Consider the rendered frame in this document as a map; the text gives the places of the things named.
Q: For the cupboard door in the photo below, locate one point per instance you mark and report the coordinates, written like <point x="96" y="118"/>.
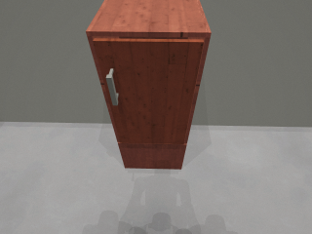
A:
<point x="155" y="80"/>

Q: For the handle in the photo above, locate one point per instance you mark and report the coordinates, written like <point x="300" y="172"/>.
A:
<point x="111" y="87"/>

